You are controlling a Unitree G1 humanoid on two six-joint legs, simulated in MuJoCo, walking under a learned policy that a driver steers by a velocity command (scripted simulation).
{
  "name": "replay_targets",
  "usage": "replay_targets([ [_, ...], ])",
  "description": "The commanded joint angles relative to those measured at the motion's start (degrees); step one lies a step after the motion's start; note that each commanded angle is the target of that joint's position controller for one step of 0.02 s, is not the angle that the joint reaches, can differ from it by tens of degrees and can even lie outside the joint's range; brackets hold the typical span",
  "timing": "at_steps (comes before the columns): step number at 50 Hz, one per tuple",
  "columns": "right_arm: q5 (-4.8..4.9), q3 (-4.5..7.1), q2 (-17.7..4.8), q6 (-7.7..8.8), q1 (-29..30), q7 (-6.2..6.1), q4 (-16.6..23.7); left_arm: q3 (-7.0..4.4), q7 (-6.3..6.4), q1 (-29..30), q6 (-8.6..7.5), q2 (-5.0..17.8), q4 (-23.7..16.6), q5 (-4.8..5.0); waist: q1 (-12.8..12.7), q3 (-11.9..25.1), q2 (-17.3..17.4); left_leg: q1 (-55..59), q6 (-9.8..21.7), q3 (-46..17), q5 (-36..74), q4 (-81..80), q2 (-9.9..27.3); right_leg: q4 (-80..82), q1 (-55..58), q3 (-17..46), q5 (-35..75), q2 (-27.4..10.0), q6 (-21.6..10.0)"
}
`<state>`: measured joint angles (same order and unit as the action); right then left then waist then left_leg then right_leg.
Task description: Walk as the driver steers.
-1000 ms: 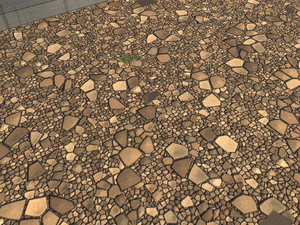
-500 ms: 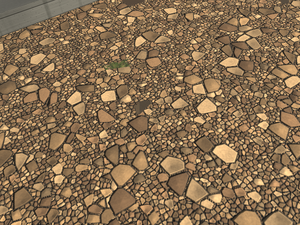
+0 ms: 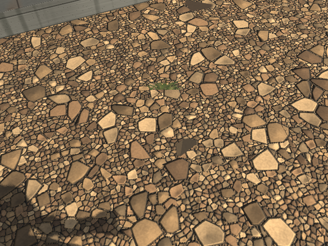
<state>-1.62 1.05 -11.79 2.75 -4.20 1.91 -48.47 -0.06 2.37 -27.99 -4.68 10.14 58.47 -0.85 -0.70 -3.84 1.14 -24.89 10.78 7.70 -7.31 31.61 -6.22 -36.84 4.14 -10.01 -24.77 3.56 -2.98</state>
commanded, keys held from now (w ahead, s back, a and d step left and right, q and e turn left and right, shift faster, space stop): w+q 0.18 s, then q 0.42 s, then no key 0.40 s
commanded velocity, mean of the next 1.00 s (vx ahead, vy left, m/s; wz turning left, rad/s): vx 0.20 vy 0.00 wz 0.44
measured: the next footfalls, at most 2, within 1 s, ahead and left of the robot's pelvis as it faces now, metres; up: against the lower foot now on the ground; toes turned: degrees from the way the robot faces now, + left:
right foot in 0.50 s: +0.43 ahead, -0.06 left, +0.00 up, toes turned +22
left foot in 0.94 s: +0.26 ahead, +0.08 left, +0.00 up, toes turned +26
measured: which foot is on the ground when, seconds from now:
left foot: down 0.00-0.50, up 0.52-0.92, down 0.94-1.00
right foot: down 0.00-0.00, up 0.02-0.48, down 0.50-0.96, up 0.98-1.00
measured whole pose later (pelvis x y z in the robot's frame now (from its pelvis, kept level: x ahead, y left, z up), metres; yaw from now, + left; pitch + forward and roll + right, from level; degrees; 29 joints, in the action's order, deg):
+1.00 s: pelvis +0.27 -0.02 +0.02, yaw +28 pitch -1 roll +0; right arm -1.9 0.0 -12.5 -2.2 -12.7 -0.1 -46.5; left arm -1.5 0.6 -16.9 1.9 14.9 47.5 -0.8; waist -1.4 -0.5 -1.8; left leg -11.6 2.9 -1.3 -15.5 28.2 -2.6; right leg -32.1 -21.0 -4.2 -17.1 -0.5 -1.4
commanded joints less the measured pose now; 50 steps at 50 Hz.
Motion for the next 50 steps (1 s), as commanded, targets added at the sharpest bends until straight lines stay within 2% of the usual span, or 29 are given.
replay_targets([
  [1,0.03,5.02,-15.8,-0.78,-21.8,-1.07,-3.7,-1.66,-0.98,1.6,-0.87,5.9,-9.2,0.08,5.8,17.4,10.2,43.9,18.3,-49.3,3.9,-7.8,25.1,-54.9,-41.5,9.7,-7.0,1.5,1.9],
  [2,1.90,5.18,-14.0,-0.98,-17.8,-1.06,-3.4,-1.83,-1.57,6.2,-1.63,9.0,-10.3,-0.86,6.1,11.5,1.8,37.8,17.3,-47.7,-10.7,-15.6,24.0,-50.5,-47.7,15.3,0.2,-2.5,0.3],
  [3,1.69,4.48,-10.8,-1.03,-14.3,-1.19,-2.5,-2.15,-2.19,9.6,-2.29,10.5,-11.5,-0.45,4.3,4.1,-1.6,28.4,14.6,-42.8,-14.7,-19.7,22.8,-45.3,-47.2,14.6,4.6,-4.7,0.0],
  [4,1.18,3.81,-8.2,-0.78,-11.9,-1.18,-2.3,-2.37,-2.24,10.5,-2.28,10.4,-11.4,-0.52,1.3,-0.3,-5.8,20.4,11.5,-38.5,-9.6,-21.5,20.4,-40.1,-43.9,14.0,6.5,-6.7,0.2],
  [5,1.21,3.39,-7.3,-0.19,-11.3,-1.40,-2.0,-2.26,-2.20,10.2,-1.26,9.7,-11.5,-1.30,-0.6,-1.0,-7.0,15.3,9.7,-34.6,-3.2,-21.5,17.8,-36.5,-40.3,14.1,6.6,-7.9,1.3],
  [7,1.38,3.24,-8.2,1.12,-12.1,-1.46,-2.4,-1.75,-2.45,9.6,1.10,7.5,-11.9,-2.16,-2.1,-0.5,-5.3,9.8,8.1,-28.5,5.8,-21.6,14.2,-30.8,-35.7,12.8,7.3,-8.9,3.1],
  [10,1.60,3.67,-10.5,1.64,-15.2,-1.56,-2.9,-1.74,-2.54,15.5,2.23,7.5,-14.9,-1.85,-0.8,-1.0,-1.8,8.4,5.4,-24.1,16.5,-21.2,11.0,-22.3,-37.2,10.4,14.4,-9.2,5.1],
  [12,1.67,3.50,-10.3,1.19,-18.7,-1.69,-3.6,-1.84,-2.41,19.9,2.54,7.8,-16.7,-1.55,1.1,-0.3,-0.1,11.4,1.5,-22.1,32.2,-17.3,9.7,-17.3,-38.8,9.2,18.8,-7.9,5.8],
  [14,1.72,3.47,-10.4,0.47,-21.5,-2.04,-3.8,-1.62,-2.40,22.6,2.88,7.6,-17.9,-1.23,2.8,2.4,1.8,15.7,-1.7,-21.0,41.1,-13.0,8.5,-14.2,-39.3,8.8,21.3,-6.1,5.6],
  [19,0.84,3.62,-10.6,-1.52,-25.3,-3.41,-3.3,-0.90,-2.18,30.5,3.02,8.5,-21.1,-0.34,6.0,3.8,4.5,25.2,-3.2,-25.7,42.3,-7.3,8.7,-5.5,-41.7,9.6,20.1,-2.3,4.9],
  [21,0.28,3.89,-11.0,-1.95,-24.1,-3.91,-2.2,-0.82,-1.93,29.8,2.33,9.6,-21.1,-0.03,5.2,4.0,4.9,26.6,-3.4,-27.9,42.3,-3.9,9.1,-0.2,-38.4,11.1,18.5,-1.0,3.9],
  [23,0.33,4.34,-12.1,-1.56,-18.9,-4.01,-0.1,-1.27,-1.35,22.2,1.43,11.7,-19.0,0.17,1.0,5.7,5.8,23.0,-5.6,-29.3,42.2,1.4,7.6,8.6,-26.1,12.5,18.8,0.2,1.8],
  [24,1.11,4.39,-12.4,-0.86,-16.0,-3.46,0.9,-1.64,-0.79,15.4,0.51,12.7,-17.2,-0.04,-2.8,7.9,4.8,19.2,-6.9,-28.9,39.2,8.3,5.5,15.3,-15.6,13.2,27.4,-1.5,0.4],
  [25,2.43,3.59,-9.6,-0.05,-16.3,-2.88,3.3,-2.38,0.07,8.2,-0.16,16.1,-16.4,-0.80,-4.5,15.4,-1.4,10.5,-8.3,-25.6,16.7,21.5,3.1,12.2,0.9,22.1,45.1,-14.3,-2.6],
  [26,4.32,3.19,-5.3,-0.52,-27.1,-3.68,3.5,-2.88,-0.13,9.6,0.75,19.2,-18.1,-1.03,0.8,24.0,-14.2,-1.2,-9.2,-16.7,-35.7,37.9,-6.7,7.2,12.9,39.2,76.5,-33.0,-12.3],
  [27,1.39,4.08,-11.6,-1.62,-29.1,-4.12,1.4,-3.14,-0.53,10.5,1.95,15.6,-18.6,0.62,1.5,25.5,-9.1,-2.7,-8.8,-14.9,-31.3,43.0,-1.7,8.9,6.6,42.5,68.3,-32.5,-14.8],
  [28,0.25,4.60,-12.5,-2.65,-24.3,-3.71,1.1,-2.09,-0.37,14.5,2.35,11.3,-19.7,0.77,1.9,17.8,-4.7,-3.7,-9.7,-14.5,-25.6,44.2,0.1,12.2,-1.3,36.2,54.9,-27.9,-13.4],
  [29,-0.28,4.61,-11.8,-3.41,-20.4,-3.03,1.9,-1.27,-0.28,18.0,2.78,8.7,-20.2,0.59,2.4,11.7,-2.8,-4.2,-10.6,-13.4,-22.4,41.9,1.7,15.6,-7.9,29.3,45.2,-23.3,-10.8],
  [31,-0.26,4.37,-9.8,-5.20,-19.0,-1.56,2.4,-1.27,0.13,19.0,3.27,9.3,-19.9,-0.14,2.9,7.1,-7.8,-1.8,-12.2,-11.9,-18.7,40.8,2.5,19.5,-16.1,21.2,39.0,-17.7,-9.0],
  [32,0.07,4.10,-8.8,-5.69,-19.3,-1.24,2.6,-1.51,0.00,18.2,3.18,9.8,-19.0,-0.43,3.2,7.0,-8.4,-0.3,-12.3,-11.6,-17.6,40.4,2.0,19.9,-18.2,18.9,39.9,-16.7,-9.3],
  [35,0.30,3.68,-8.0,-6.19,-18.3,-1.21,3.3,-1.90,-0.47,16.6,2.63,10.5,-17.9,-0.86,3.5,8.4,-7.8,0.4,-11.9,-12.0,-16.7,36.8,1.2,20.6,-18.9,16.9,37.8,-16.9,-10.4],
  [39,-0.02,2.64,-7.4,-7.04,-13.9,-1.05,4.5,-2.28,-0.87,16.2,3.27,11.2,-17.3,-0.85,2.4,7.4,-9.3,2.0,-11.1,-10.6,-16.3,25.1,2.8,23.5,-20.4,17.1,18.1,-16.8,-10.2],
  [43,0.51,1.48,-7.2,-6.80,-10.9,-1.17,5.1,-3.07,-1.55,14.1,4.64,13.2,-16.0,-0.92,0.5,6.5,-10.7,9.1,-9.6,-7.0,-18.7,11.4,2.8,23.6,-21.7,18.2,9.5,-17.1,-9.9],
  [45,0.52,1.01,-6.6,-6.05,-13.1,-1.45,4.0,-3.26,-1.68,13.3,5.58,13.6,-15.1,-0.35,1.7,5.6,-9.4,15.0,-7.8,-5.8,-13.6,0.2,2.8,21.7,-23.6,18.0,8.3,-16.7,-8.3],
  [46,0.35,0.91,-6.8,-5.46,-14.4,-1.58,3.3,-3.25,-1.66,12.2,5.94,13.4,-14.5,-0.02,2.2,4.7,-8.2,19.3,-6.5,-6.4,-9.6,-7.4,2.9,20.6,-26.4,17.5,7.0,-16.0,-6.1],
  [47,-0.05,0.85,-8.2,-4.75,-13.7,-1.80,3.7,-3.10,-1.84,10.2,5.97,12.1,-14.0,-0.24,1.7,3.5,-4.0,21.6,-5.3,-12.5,-8.5,-14.2,6.8,17.5,-29.3,15.7,5.2,-14.0,-2.6],
  [48,-0.86,1.38,-12.3,-4.21,-12.6,-2.30,5.2,-1.83,-2.28,9.2,5.57,6.9,-15.8,0.33,0.4,5.7,9.8,23.2,-1.9,-31.6,-15.0,-21.0,21.6,5.9,-34.0,8.7,0.4,-7.7,1.6],
  [49,-0.49,1.24,-11.8,-3.77,-9.2,-2.56,5.1,-2.21,-1.53,12.5,5.89,8.5,-15.6,0.27,1.7,-0.1,10.7,6.9,2.2,-33.1,-10.8,-23.0,26.4,1.7,-28.9,8.7,-2.5,-4.4,2.2],
  [50,-0.68,0.22,-8.5,-3.04,-6.5,-2.92,5.0,-2.50,-1.63,13.6,6.41,9.1,-15.2,0.45,-0.1,-1.5,6.8,4.5,1.7,-28.1,-7.8,-22.2,22.3,-2.5,-24.3,11.4,1.1,-5.4,2.1],
])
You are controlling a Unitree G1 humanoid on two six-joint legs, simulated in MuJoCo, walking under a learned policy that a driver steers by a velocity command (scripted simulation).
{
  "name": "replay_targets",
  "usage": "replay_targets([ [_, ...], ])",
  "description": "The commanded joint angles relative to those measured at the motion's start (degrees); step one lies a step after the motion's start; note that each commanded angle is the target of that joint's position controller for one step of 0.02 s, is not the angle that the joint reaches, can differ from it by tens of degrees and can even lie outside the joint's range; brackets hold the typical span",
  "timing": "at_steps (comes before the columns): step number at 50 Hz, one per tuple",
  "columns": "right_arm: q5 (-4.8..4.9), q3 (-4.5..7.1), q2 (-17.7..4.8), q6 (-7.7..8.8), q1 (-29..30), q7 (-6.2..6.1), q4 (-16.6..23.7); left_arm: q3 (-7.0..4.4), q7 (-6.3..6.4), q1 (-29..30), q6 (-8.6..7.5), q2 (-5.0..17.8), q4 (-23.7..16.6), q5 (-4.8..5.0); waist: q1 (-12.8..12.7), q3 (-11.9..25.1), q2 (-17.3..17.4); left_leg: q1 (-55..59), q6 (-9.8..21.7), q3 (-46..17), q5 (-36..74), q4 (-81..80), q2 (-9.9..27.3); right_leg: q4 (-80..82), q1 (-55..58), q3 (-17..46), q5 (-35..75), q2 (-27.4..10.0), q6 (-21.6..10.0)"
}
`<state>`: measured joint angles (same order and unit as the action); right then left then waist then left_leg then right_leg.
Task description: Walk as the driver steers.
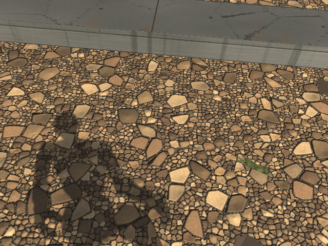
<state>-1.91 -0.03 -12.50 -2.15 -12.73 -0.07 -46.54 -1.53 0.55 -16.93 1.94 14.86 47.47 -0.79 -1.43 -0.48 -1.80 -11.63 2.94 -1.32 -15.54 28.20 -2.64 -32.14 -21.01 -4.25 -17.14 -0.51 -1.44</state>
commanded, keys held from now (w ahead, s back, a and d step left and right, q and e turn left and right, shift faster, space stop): no key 0.06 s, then w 0.80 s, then w+e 0.14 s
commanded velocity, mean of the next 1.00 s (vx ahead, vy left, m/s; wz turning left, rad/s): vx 0.36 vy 0.00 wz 0.01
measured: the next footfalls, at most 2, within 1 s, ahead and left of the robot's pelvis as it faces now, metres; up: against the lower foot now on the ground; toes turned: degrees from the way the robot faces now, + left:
right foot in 0.32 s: +0.04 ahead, -0.11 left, +0.00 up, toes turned -2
left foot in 0.78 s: +0.39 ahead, +0.06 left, +0.00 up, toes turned +3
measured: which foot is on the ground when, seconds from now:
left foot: down 0.00-0.32, up 0.34-0.76, down 0.78-1.00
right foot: up 0.00-0.30, down 0.32-0.80, up 0.82-1.00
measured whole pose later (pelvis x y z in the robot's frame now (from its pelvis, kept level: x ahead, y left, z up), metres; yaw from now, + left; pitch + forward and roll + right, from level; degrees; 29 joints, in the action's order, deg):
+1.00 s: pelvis +0.32 +0.01 +0.01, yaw -3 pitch -1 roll +1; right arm -0.9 2.7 -12.6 5.3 -17.1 0.2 -56.5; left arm -2.4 -1.3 -15.6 -2.4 13.0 54.6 -1.7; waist -0.5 -3.1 -2.0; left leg -9.1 6.5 7.8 -9.3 19.0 -4.6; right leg -64.3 -29.7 1.5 -14.4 -3.6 -4.8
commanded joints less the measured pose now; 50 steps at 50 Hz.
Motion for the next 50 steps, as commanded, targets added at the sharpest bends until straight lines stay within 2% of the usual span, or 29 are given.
replay_targets([
  [1,-0.15,0.87,-6.6,2.44,4.1,-1.32,2.7,-1.00,0.00,0.9,-0.05,3.6,-3.0,0.38,-0.9,-4.3,9.9,-8.5,8.3,-14.8,4.9,-17.9,15.9,-8.7,1.6,5.1,-4.4,-0.3,0.4],
  [3,0.50,0.58,-6.3,3.16,4.4,-1.84,2.1,-1.25,0.02,-1.9,-0.10,4.0,-0.7,-0.47,-1.4,-2.0,10.1,-3.0,6.9,-9.5,19.3,-14.0,12.3,-9.5,2.3,4.2,-3.1,0.2,0.6],
  [4,0.71,0.36,-5.7,3.38,1.6,-1.73,1.0,-0.86,-0.10,-3.1,-0.35,3.2,0.4,-0.78,-0.5,1.1,9.4,0.6,7.0,-8.8,18.4,-13.6,11.7,-8.1,3.3,3.6,-4.1,0.4,0.9],
  [6,0.86,1.75,-8.9,2.98,-4.8,-1.45,-1.8,-0.96,-0.26,0.3,-0.95,3.8,-0.3,-1.09,3.0,-0.2,10.6,6.4,8.9,-13.3,1.2,-15.5,12.9,-8.9,-2.3,1.6,-7.0,1.3,0.7],
  [7,0.77,2.23,-9.6,2.69,-6.9,-1.39,-2.7,-1.13,-0.46,2.8,-1.20,4.4,-1.2,-1.19,4.3,-2.1,10.5,8.4,10.1,-16.7,-7.7,-17.3,14.2,-9.3,-6.3,1.9,-8.4,0.9,0.6],
  [9,0.70,2.92,-10.0,2.64,-8.5,-1.31,-3.8,-1.15,-0.85,5.6,-1.88,4.2,-2.2,-0.97,5.2,-5.1,9.7,10.4,11.7,-20.4,-13.5,-19.2,16.1,-8.2,-10.3,2.4,-10.0,0.1,0.1],
  [12,0.70,3.75,-10.0,3.64,-8.1,-0.98,-4.7,-0.99,-1.08,4.7,-3.26,2.9,-1.7,-0.55,4.1,-4.2,8.1,9.2,12.4,-19.5,-9.9,-18.5,16.1,-3.2,-5.2,2.1,-10.2,0.4,-1.4],
  [15,1.79,4.28,-9.5,3.93,-2.6,-0.60,-4.2,-1.09,-0.67,-4.7,-4.22,1.3,2.5,-0.36,-1.9,-2.7,6.3,-5.0,9.0,-12.8,-8.6,-13.0,11.3,12.4,17.7,-0.5,1.9,2.8,-3.5],
  [16,1.59,3.80,-7.2,4.33,-1.1,-0.56,-3.5,-1.71,-0.16,-9.6,-4.67,3.2,4.3,-0.51,-3.9,-1.0,3.0,-14.8,6.6,-9.6,-11.2,-6.8,8.5,13.5,29.5,4.4,0.2,-0.6,-3.9],
  [17,1.58,2.45,-2.1,4.88,2.1,-0.16,-1.2,-2.84,0.38,-15.4,-5.07,8.6,5.0,-1.01,-6.7,0.7,-8.7,-25.7,3.3,-1.2,-13.6,9.3,1.8,21.4,36.7,22.6,-16.4,-13.9,-6.3],
  [18,0.64,2.86,-4.5,5.22,5.8,0.10,0.9,-3.94,0.12,-17.2,-4.86,12.3,6.0,-0.50,-7.2,-5.6,-12.0,-34.8,2.8,3.3,-14.6,17.6,-0.1,27.6,31.7,36.4,-24.1,-23.0,-11.3],
  [19,-0.23,3.72,-7.6,5.22,6.4,0.62,0.6,-3.08,-0.16,-13.5,-4.81,8.5,5.6,-0.61,-4.3,-9.7,-4.0,-34.8,3.0,-0.3,-9.7,23.5,4.0,27.6,26.6,34.2,-24.4,-21.7,-12.2],
  [20,0.20,3.72,-6.9,5.33,3.2,1.48,-1.0,-2.45,-0.52,-9.1,-5.12,6.4,4.3,-0.35,-1.3,-9.8,-2.8,-33.3,2.8,-0.8,-5.2,25.4,5.0,27.9,24.2,30.0,-20.8,-18.5,-10.7],
  [21,0.35,3.70,-6.7,5.38,0.6,2.01,-2.4,-2.28,-0.72,-6.4,-5.50,5.7,3.5,-0.31,0.3,-8.6,-2.9,-31.5,2.2,-0.3,-2.0,26.4,5.9,28.4,23.5,25.3,-14.6,-15.9,-9.3],
  [23,-0.41,3.56,-5.9,5.08,0.3,2.58,-3.4,-1.82,-0.84,-6.7,-6.50,4.5,4.2,-0.16,0.9,-6.8,-2.9,-30.5,1.1,1.8,3.2,29.2,6.3,27.8,23.3,17.5,0.4,-12.3,-8.4],
  [26,-0.44,3.10,-4.7,4.59,4.5,2.60,-1.9,-1.30,-1.07,-11.0,-7.11,3.3,6.7,0.13,0.4,-6.4,-2.9,-32.2,-0.2,4.2,7.5,29.1,6.5,26.1,23.2,11.6,18.4,-10.3,-8.6],
  [30,0.03,1.98,-3.0,4.48,13.5,2.69,1.4,-0.74,-0.73,-13.4,-7.29,3.0,8.7,-0.04,-1.2,-7.8,-3.5,-29.3,-1.3,6.7,12.0,17.7,5.3,25.5,20.8,7.8,29.0,-8.8,-8.7],
  [34,0.42,1.66,-3.4,4.57,17.2,2.44,3.1,-0.78,-0.05,-14.3,-7.43,4.3,10.4,-0.13,-1.1,-8.3,-4.0,-22.8,1.1,7.6,12.8,7.6,3.7,25.0,23.2,7.2,35.4,-11.2,-8.8],
  [36,0.41,2.15,-4.3,4.84,14.0,1.81,2.3,-0.85,0.27,-12.6,-7.43,5.0,10.7,-0.17,1.3,-6.1,-4.0,-16.7,3.2,7.9,9.9,5.2,1.7,19.7,25.6,6.1,48.3,-12.0,-7.9],
  [38,0.52,3.45,-6.6,5.54,1.0,0.77,-2.0,-1.15,0.46,-11.1,-6.94,6.0,10.9,-0.43,6.7,1.4,-3.8,-2.3,5.5,8.3,7.4,1.9,-1.5,4.0,26.2,4.6,59.3,-11.1,-6.3],
  [39,-0.14,4.40,-8.6,6.10,-7.9,0.09,-4.8,-1.02,0.36,-10.9,-6.77,5.8,10.7,-0.20,10.2,6.3,-2.4,11.0,7.0,5.6,7.5,-0.1,1.1,-8.4,18.9,3.4,50.8,-9.1,-5.5],
  [40,-1.77,5.80,-14.0,6.37,-15.7,-0.59,-5.8,0.04,-0.13,-13.7,-6.75,1.6,8.7,0.79,10.5,14.3,6.2,26.6,11.0,-14.2,-3.4,-1.4,17.1,-28.1,3.7,0.7,25.8,-4.5,-4.2],
  [41,-0.53,6.13,-14.7,5.70,-15.0,0.06,-5.8,-0.27,-0.46,-17.4,-6.70,0.3,9.2,1.62,7.8,19.6,13.9,31.4,17.4,-41.0,-6.8,-11.5,27.4,-45.2,-9.6,4.1,-12.3,5.6,-3.3],
  [42,1.15,5.80,-12.6,5.48,-8.6,0.45,-5.2,-1.42,-0.31,-11.9,-6.51,4.4,8.0,0.34,6.0,11.0,6.9,23.7,15.8,-35.2,-9.6,-13.6,24.4,-47.2,-14.3,8.4,-7.7,1.3,-4.3],
  [43,1.48,4.81,-8.8,5.83,-3.5,0.59,-4.5,-1.39,-0.66,-7.4,-6.86,3.9,6.7,0.10,4.6,3.7,4.5,14.8,14.5,-26.6,-7.6,-15.5,22.4,-44.4,-14.6,7.8,-2.8,-1.1,-4.6],
  [44,1.18,4.10,-6.1,6.40,-1.1,0.67,-4.5,-1.20,-0.87,-6.3,-6.82,2.3,6.9,0.17,2.6,-0.3,2.6,7.6,12.3,-20.0,-2.8,-17.9,19.9,-40.4,-12.1,7.6,-0.5,-3.2,-4.7],
  [46,0.95,3.19,-3.4,7.47,-1.0,0.21,-5.9,-1.04,-1.50,-8.2,-5.14,0.3,8.0,-1.10,-0.3,-2.0,3.8,0.1,9.1,-11.4,3.6,-20.2,16.3,-35.9,-6.3,7.9,0.8,-4.7,-3.9],
  [48,1.07,3.24,-3.9,8.66,-3.9,0.13,-7.3,-1.20,-2.06,-7.9,-3.96,-0.4,7.9,-1.15,-0.9,-2.3,4.2,-1.0,8.6,-7.0,7.7,-21.7,15.6,-34.4,-6.5,7.5,2.6,-4.7,-3.4],
  [50,1.06,3.49,-5.1,9.16,-5.6,0.05,-8.1,-1.45,-2.40,-3.7,-3.25,0.0,6.5,-0.95,-0.8,-4.1,4.5,-0.3,7.9,-3.4,7.8,-23.7,15.1,-32.1,-11.3,7.3,6.7,-5.3,-2.9],
])
Velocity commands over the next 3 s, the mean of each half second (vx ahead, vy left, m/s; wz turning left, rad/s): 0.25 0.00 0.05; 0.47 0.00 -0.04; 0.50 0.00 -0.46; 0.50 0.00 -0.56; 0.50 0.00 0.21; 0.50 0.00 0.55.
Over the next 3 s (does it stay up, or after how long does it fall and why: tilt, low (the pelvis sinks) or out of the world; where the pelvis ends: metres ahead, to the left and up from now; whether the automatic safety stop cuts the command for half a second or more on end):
stays up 1.30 -0.32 -0.01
